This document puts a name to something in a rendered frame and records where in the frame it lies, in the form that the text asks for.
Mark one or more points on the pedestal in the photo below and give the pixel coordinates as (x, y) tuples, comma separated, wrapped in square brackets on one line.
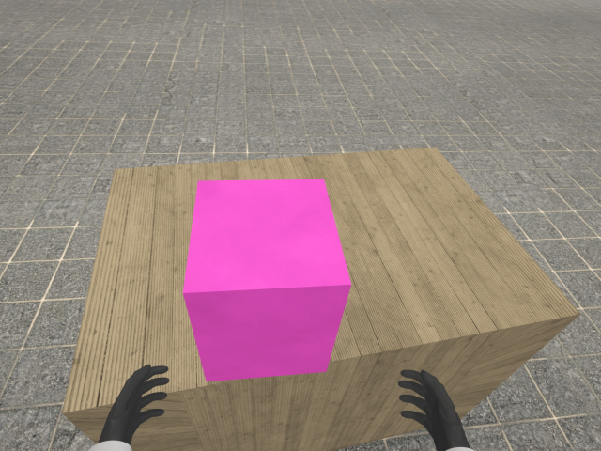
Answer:
[(438, 284)]

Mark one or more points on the right robot hand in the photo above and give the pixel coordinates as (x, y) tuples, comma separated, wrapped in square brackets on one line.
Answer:
[(441, 420)]

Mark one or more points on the left robot hand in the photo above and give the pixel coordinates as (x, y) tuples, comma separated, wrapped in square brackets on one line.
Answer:
[(124, 417)]

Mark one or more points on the carton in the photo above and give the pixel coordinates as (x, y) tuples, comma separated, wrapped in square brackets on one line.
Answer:
[(266, 281)]

